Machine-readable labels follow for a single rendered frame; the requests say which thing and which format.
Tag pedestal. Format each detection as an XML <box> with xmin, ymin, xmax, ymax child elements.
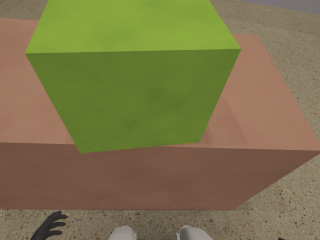
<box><xmin>0</xmin><ymin>18</ymin><xmax>320</xmax><ymax>211</ymax></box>

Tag robot left thigh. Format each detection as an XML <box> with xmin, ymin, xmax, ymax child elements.
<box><xmin>108</xmin><ymin>226</ymin><xmax>137</xmax><ymax>240</ymax></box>

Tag robot thigh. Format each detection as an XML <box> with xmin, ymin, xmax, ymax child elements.
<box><xmin>108</xmin><ymin>226</ymin><xmax>137</xmax><ymax>240</ymax></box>
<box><xmin>174</xmin><ymin>227</ymin><xmax>213</xmax><ymax>240</ymax></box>

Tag carton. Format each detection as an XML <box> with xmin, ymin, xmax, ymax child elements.
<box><xmin>25</xmin><ymin>0</ymin><xmax>241</xmax><ymax>154</ymax></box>

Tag robot left hand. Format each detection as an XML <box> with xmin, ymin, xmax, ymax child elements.
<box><xmin>30</xmin><ymin>210</ymin><xmax>68</xmax><ymax>240</ymax></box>

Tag robot right thigh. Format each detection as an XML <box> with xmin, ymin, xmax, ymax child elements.
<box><xmin>174</xmin><ymin>227</ymin><xmax>213</xmax><ymax>240</ymax></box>

